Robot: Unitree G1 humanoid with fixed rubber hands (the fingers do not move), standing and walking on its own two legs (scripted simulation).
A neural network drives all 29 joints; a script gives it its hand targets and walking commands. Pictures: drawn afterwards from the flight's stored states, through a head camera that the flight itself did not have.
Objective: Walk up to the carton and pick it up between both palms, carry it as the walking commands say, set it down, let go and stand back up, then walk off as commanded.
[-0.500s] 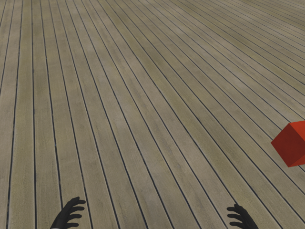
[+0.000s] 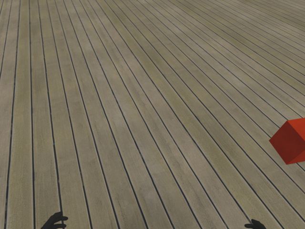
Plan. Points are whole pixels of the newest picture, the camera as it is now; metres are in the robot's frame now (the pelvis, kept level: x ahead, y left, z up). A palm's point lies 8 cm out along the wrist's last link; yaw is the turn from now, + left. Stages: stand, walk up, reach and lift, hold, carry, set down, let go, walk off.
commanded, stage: stand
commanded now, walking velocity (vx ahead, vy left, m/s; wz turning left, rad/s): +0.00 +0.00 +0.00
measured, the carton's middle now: (298, 140) +0.82 -1.03 -0.61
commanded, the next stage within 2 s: walk up in 1.18 s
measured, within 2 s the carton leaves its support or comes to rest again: neither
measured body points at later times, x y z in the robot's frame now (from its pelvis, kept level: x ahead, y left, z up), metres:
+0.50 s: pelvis +0.00 +0.00 +0.02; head +0.01 -0.01 +0.47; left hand +0.11 +0.29 -0.10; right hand +0.11 -0.30 -0.10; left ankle +0.01 +0.12 -0.70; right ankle +0.02 -0.12 -0.70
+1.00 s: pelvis +0.01 -0.01 +0.04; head +0.02 -0.01 +0.49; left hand +0.11 +0.29 -0.09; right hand +0.10 -0.31 -0.09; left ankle +0.01 +0.12 -0.70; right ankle +0.02 -0.12 -0.70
